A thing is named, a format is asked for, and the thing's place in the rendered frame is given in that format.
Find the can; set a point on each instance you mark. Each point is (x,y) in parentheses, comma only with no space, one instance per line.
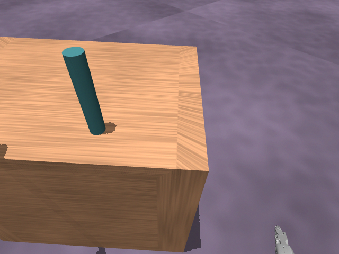
(77,65)

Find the right robot hand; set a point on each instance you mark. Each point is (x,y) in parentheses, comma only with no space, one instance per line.
(281,242)

